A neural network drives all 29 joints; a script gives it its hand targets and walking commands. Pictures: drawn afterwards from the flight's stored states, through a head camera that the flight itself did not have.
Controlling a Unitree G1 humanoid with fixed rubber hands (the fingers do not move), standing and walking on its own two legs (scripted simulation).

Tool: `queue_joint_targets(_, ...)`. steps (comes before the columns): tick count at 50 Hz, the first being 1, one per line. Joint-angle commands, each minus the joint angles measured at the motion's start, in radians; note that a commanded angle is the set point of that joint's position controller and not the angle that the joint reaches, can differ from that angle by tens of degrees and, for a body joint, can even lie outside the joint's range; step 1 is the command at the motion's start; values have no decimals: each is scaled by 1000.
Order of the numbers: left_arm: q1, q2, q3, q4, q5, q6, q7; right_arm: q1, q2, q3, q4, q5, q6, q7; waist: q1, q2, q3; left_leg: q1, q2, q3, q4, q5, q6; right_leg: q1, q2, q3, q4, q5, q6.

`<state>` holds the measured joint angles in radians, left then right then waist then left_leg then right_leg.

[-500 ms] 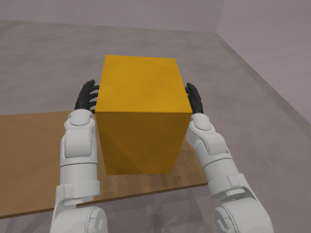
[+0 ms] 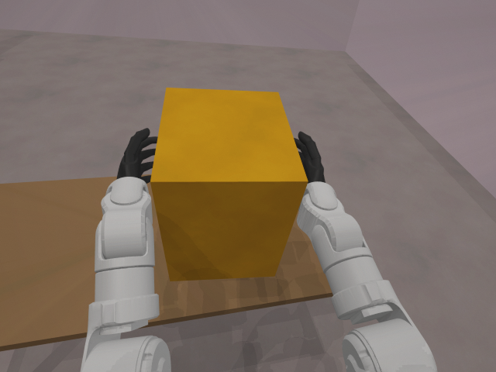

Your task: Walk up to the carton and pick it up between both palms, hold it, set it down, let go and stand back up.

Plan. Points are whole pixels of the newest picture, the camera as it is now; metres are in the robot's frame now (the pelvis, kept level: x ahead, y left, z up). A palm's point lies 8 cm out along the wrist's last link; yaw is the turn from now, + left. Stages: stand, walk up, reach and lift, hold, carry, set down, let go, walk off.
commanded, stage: hold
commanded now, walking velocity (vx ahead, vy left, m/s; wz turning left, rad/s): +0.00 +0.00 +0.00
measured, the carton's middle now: (223, 187) +0.38 +0.02 +0.15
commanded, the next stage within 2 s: none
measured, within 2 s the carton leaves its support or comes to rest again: neither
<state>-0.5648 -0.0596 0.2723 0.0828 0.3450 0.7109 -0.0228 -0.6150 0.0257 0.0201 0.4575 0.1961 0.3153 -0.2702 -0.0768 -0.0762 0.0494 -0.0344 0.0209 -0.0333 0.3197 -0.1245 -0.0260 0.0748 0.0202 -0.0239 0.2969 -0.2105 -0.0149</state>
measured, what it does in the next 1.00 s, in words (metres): stands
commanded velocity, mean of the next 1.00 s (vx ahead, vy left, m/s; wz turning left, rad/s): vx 0.00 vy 0.00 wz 0.00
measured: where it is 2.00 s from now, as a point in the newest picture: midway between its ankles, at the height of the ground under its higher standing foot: outside the picture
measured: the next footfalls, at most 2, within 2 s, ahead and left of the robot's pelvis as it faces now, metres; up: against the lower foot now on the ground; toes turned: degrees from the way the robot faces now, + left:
none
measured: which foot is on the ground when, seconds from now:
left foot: down 0.00-1.00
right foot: down 0.00-1.00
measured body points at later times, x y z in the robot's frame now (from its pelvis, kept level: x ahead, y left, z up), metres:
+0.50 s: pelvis +0.00 +0.00 +0.00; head -0.05 +0.03 +0.45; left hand +0.37 +0.15 +0.18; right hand +0.36 -0.12 +0.17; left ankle +0.05 +0.13 -0.75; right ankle -0.02 -0.10 -0.75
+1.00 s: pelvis +0.00 +0.00 +0.00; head -0.05 +0.04 +0.45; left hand +0.37 +0.16 +0.18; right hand +0.36 -0.12 +0.18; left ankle +0.05 +0.13 -0.75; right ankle -0.02 -0.10 -0.75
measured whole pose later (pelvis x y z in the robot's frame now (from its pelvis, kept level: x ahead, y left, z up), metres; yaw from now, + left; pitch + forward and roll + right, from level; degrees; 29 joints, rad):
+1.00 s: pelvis +0.00 +0.00 +0.00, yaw +0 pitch -9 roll +0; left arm -0.58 -0.05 0.28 0.12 0.35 0.70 -0.03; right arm -0.63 0.03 0.01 0.48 0.18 0.31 -0.27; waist -0.08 -0.08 0.05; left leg -0.04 0.02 -0.03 0.32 -0.12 -0.02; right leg 0.07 0.02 -0.02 0.30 -0.21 -0.01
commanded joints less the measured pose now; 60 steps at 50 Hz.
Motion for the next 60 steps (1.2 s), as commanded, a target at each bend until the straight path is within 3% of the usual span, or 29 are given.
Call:
queue_joint_targets(1, -645, -563, -534, -137, -171, -76, -141, -803, 539, 394, -329, 71, -76, 108, -15, 114, -444, 265, -51, 63, 23, 256, 2, -70, 30, -62, -49, 297, 65)
queue_joint_targets(2, -647, -572, -537, -130, -176, -74, -140, -796, 529, 394, -323, 68, -73, 108, -24, 106, -438, 261, -51, 62, 15, 239, 2, -75, 32, -61, -50, 286, 66)
queue_joint_targets(4, -601, -541, -494, -94, -152, -65, -147, -798, 534, 394, -329, 65, -70, 108, 1, 61, -378, 232, -56, 67, 11, 224, 18, -69, 30, -63, -54, 292, 73)
queue_joint_targets(6, -617, -534, -465, -58, -123, -55, -157, -802, 528, 364, -283, 56, -63, 109, 2, 78, -333, 227, -57, 69, -4, 194, 21, -87, 23, -59, -62, 241, 71)
queue_joint_targets(13, -629, -572, -558, -168, -178, -81, -149, -789, 556, 426, -384, 83, -84, 95, -22, 118, -481, 296, -59, 60, 46, 342, -3, -46, 30, -56, -36, 422, 73)
queue_joint_targets(15, -649, -564, -545, -177, -178, -82, -139, -813, 539, 431, -373, 97, -77, 101, -3, 118, -478, 297, -54, 60, 34, 311, 0, -79, 36, -57, -43, 360, 74)
queue_joint_targets(16, -631, -532, -530, -159, -160, -76, -142, -747, 527, 421, -326, 82, -65, 99, -18, 110, -403, 274, -57, 63, 30, 282, 3, -80, 31, -61, -45, 367, 74)
queue_joint_targets(17, -602, -526, -494, -123, -135, -62, -148, -770, 522, 416, -326, 77, -61, 101, 4, 97, -361, 249, -59, 63, 13, 244, 17, -73, 24, -57, -54, 321, 76)
queue_joint_targets(19, -605, -510, -453, -71, -111, -47, -164, -734, 501, 349, -257, 47, -53, 103, -18, 103, -286, 223, -57, 73, -15, 135, 19, -99, 11, -54, -61, 242, 74)
queue_joint_targets(20, -629, -521, -459, -96, -123, -53, -171, -787, 530, 373, -296, 45, -62, 105, -1, 58, -334, 218, -55, 77, -17, 150, 29, -85, 19, -62, -58, 230, 73)
queue_joint_targets(21, -642, -549, -487, -103, -138, -57, -167, -780, 517, 347, -292, 38, -70, 111, -28, 82, -347, 225, -43, 69, -16, 150, 17, -94, 23, -63, -57, 206, 64)
queue_joint_targets(22, -641, -545, -483, -96, -132, -64, -162, -811, 546, 373, -315, 45, -78, 113, -4, 71, -347, 219, -52, 70, -5, 186, 25, -86, 24, -64, -54, 238, 68)
queue_joint_targets(25, -685, -574, -547, -158, -176, -76, -149, -828, 526, 402, -360, 66, -91, 108, -23, 132, -469, 274, -50, 67, 18, 250, -3, -82, 31, -67, -39, 308, 65)
queue_joint_targets(29, -630, -545, -486, -79, -142, -68, -150, -819, 539, 381, -338, 52, -81, 110, -1, 83, -406, 236, -53, 70, 7, 197, 21, -85, 30, -63, -50, 250, 70)
queue_joint_targets(31, -669, -556, -494, -92, -133, -65, -149, -807, 523, 352, -265, 42, -77, 119, -14, 135, -374, 233, -49, 74, -7, 144, 13, -102, 24, -64, -58, 178, 58)
queue_joint_targets(32, -683, -561, -500, -90, -153, -72, -147, -847, 538, 360, -295, 50, -85, 123, 3, 110, -390, 212, -44, 67, -9, 144, 16, -110, 27, -63, -54, 163, 58)
queue_joint_targets(34, -689, -546, -485, -64, -141, -72, -148, -814, 522, 335, -228, 38, -79, 125, -17, 113, -364, 219, -48, 70, -7, 135, 12, -118, 22, -64, -59, 171, 63)
queue_joint_targets(36, -668, -565, -506, -73, -159, -80, -147, -858, 540, 361, -317, 49, -98, 122, -8, 107, -451, 250, -48, 69, 9, 184, 14, -101, 29, -65, -56, 222, 59)
queue_joint_targets(37, -640, -567, -506, -55, -155, -76, -146, -818, 535, 353, -291, 37, -86, 119, -25, 102, -416, 246, -46, 70, 1, 189, 13, -97, 28, -63, -53, 237, 64)
queue_joint_targets(38, -681, -560, -498, -34, -154, -78, -147, -839, 527, 334, -255, 24, -84, 118, -23, 109, -366, 212, -50, 71, -11, 127, 15, -110, 24, -67, -62, 173, 63)
queue_joint_targets(41, -669, -546, -470, -58, -136, -78, -152, -842, 553, 362, -276, 47, -86, 119, 6, 99, -404, 237, -58, 76, 4, 177, 28, -87, 23, -54, -56, 221, 66)
queue_joint_targets(44, -669, -538, -458, -26, -127, -71, -155, -839, 521, 334, -240, 41, -83, 125, -2, 97, -351, 208, -50, 71, -9, 144, 20, -103, 26, -66, -62, 162, 63)
queue_joint_targets(47, -677, -586, -524, -80, -170, -89, -142, -825, 537, 357, -285, 49, -95, 121, -26, 115, -422, 256, -47, 66, 12, 225, -1, -103, 35, -71, -51, 244, 61)
queue_joint_targets(48, -640, -578, -512, -106, -156, -84, -143, -817, 548, 387, -330, 66, -96, 116, -9, 99, -440, 273, -51, 63, 31, 288, 5, -70, 33, -66, -43, 309, 66)
queue_joint_targets(53, -658, -532, -464, -62, -127, -64, -148, -801, 524, 337, -240, 42, -73, 119, -9, 113, -334, 213, -52, 75, -11, 142, 19, -99, 19, -58, -67, 180, 62)
queue_joint_targets(54, -663, -554, -477, -76, -137, -65, -146, -827, 527, 352, -280, 47, -84, 122, 7, 104, -362, 218, -48, 75, -10, 158, 19, -100, 28, -67, -61, 166, 56)
queue_joint_targets(55, -682, -567, -505, -100, -149, -74, -145, -805, 515, 330, -250, 41, -83, 125, -23, 135, -379, 239, -43, 72, -10, 154, 0, -116, 27, -65, -58, 165, 56)
queue_joint_targets(56, -674, -561, -505, -110, -147, -75, -144, -812, 525, 342, -280, 41, -88, 124, -10, 109, -391, 239, -41, 71, -6, 179, 5, -96, 30, -70, -58, 176, 55)
queue_joint_targets(60, -645, -580, -532, -115, -162, -75, -136, -816, 533, 376, -315, 63, -89, 117, -14, 129, -428, 271, -48, 68, 20, 247, 1, -93, 34, -61, -56, 241, 59)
